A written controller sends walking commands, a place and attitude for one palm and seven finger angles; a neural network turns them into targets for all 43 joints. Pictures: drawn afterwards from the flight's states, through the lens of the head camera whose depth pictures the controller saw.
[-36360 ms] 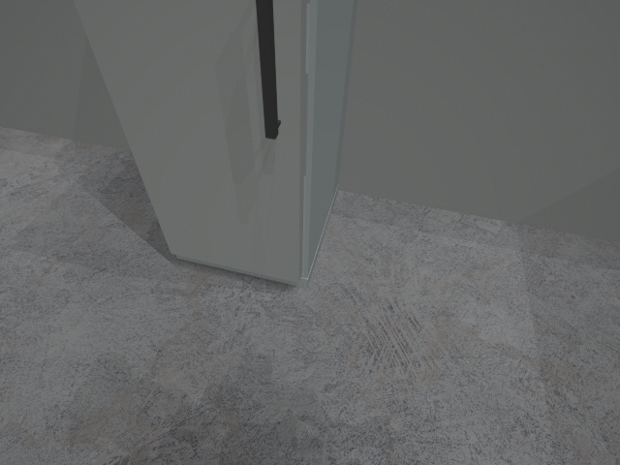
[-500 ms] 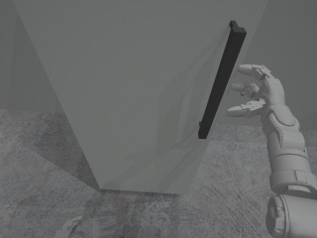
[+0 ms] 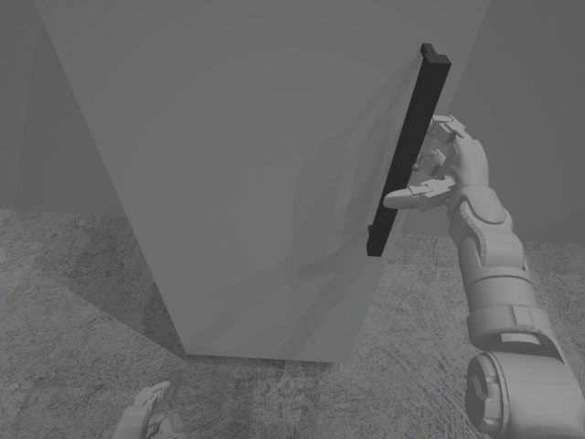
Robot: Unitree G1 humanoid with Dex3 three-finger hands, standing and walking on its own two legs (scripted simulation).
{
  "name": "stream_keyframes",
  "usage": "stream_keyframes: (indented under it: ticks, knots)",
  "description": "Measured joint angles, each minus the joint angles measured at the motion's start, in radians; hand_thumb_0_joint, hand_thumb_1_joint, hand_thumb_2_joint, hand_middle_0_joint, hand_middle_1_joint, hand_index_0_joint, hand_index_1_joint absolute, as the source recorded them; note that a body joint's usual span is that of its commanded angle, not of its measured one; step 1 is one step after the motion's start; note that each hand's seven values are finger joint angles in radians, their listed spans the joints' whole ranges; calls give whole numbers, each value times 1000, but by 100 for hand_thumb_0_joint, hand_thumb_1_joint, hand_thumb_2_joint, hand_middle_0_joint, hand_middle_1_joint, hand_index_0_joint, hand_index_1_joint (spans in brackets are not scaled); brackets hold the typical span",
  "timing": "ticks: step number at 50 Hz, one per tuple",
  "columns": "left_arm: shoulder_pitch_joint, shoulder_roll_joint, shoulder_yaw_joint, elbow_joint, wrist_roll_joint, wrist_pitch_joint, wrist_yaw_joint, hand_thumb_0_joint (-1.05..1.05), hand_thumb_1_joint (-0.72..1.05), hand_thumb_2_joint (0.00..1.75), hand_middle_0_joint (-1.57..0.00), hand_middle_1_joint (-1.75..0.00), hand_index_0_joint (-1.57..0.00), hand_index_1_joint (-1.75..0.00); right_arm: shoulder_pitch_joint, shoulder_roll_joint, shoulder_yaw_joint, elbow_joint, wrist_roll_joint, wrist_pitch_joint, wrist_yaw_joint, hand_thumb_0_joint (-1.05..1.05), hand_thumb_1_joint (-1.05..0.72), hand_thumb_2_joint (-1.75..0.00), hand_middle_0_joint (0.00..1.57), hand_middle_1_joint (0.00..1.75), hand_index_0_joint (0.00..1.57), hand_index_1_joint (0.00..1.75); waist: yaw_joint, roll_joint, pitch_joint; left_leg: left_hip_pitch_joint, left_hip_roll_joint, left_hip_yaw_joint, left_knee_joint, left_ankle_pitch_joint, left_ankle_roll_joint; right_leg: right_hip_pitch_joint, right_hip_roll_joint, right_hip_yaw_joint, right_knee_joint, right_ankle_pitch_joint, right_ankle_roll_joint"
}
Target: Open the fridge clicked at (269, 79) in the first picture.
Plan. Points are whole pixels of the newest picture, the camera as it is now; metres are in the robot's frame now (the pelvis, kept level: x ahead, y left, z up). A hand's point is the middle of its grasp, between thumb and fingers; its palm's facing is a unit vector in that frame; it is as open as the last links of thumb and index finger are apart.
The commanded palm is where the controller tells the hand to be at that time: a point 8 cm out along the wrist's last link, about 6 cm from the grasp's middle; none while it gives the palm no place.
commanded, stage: slide the fingers in behind the handle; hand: right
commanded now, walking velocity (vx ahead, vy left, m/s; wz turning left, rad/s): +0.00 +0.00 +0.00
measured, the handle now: (395, 168) +0.47 -0.11 +0.15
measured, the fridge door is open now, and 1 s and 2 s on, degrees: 0 0 0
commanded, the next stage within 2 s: move the hooked fingers beside the handle in 0.36 s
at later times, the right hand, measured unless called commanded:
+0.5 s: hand (409, 173) +0.42 -0.11 +0.18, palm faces -0.03 +1.00 +0.01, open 14.0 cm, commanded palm +0.39 -0.17 +0.18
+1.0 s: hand (426, 174) +0.42 -0.14 +0.18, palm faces -0.02 +1.00 +0.01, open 14.0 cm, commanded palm +0.40 -0.19 +0.18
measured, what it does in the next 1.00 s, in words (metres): stands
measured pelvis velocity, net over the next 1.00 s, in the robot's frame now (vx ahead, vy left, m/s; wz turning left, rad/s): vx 0.00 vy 0.00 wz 0.01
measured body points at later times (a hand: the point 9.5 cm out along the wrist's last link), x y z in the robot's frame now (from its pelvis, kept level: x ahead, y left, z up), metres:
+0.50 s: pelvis -0.01 +0.01 +0.00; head -0.01 +0.02 +0.45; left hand +0.10 +0.26 -0.11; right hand +0.41 -0.17 +0.19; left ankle +0.01 +0.12 -0.74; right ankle -0.01 -0.11 -0.74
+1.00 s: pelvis +0.00 +0.00 +0.00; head +0.00 +0.01 +0.45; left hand +0.13 +0.25 -0.10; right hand +0.42 -0.19 +0.18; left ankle +0.01 +0.12 -0.74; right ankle -0.01 -0.11 -0.74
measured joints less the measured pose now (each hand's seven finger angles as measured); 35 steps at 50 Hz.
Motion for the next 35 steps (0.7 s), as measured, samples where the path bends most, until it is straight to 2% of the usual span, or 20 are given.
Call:
stream_keyframes:
  ticks: [4,9,13,19,27,35]
  knots:
    - [18,6,5,-6,-1,7,-2,1,90,89,-20,-30,-21,-30,-12,-14,-5,23,-15,-21,-13,-2,50,-30,34,124,35,123,4,-2,6,-10,-4,-2,1,7,4,-9,-4,-2,1,6,3]
    - [45,15,10,1,-5,14,2,1,90,89,-20,-30,-21,-30,4,-37,-32,33,-5,-31,3,-2,50,-30,33,123,34,122,12,-1,7,-13,-12,-8,-5,15,8,-8,-12,-9,-5,11,7]
    - [68,26,19,5,-11,8,6,1,90,90,-20,-30,-21,-30,28,-50,-27,21,-3,-41,10,-2,50,-30,31,122,32,121,15,-4,11,-7,-17,-8,-10,19,10,-4,-16,-9,-5,12,9]
    - [72,34,27,20,-13,-5,11,1,90,90,-20,-30,-21,-30,44,-34,-12,-11,12,-49,12,-2,50,-30,30,121,31,120,13,-6,17,-1,-17,-7,-15,23,11,0,-16,-7,-7,15,9]
    - [44,23,23,16,-9,-11,4,1,90,90,-20,-30,-20,-30,48,-3,-2,-28,6,-29,-12,-2,50,-30,30,120,30,120,11,-9,5,2,-15,-10,-18,24,9,7,-14,-11,-16,17,8]
    - [21,8,10,-8,-7,0,5,1,90,90,-20,-30,-21,-30,57,-28,-32,-23,-7,-24,-16,-2,50,-30,30,120,30,120,7,-3,6,7,-18,-14,-22,23,9,14,-17,-15,-21,16,8]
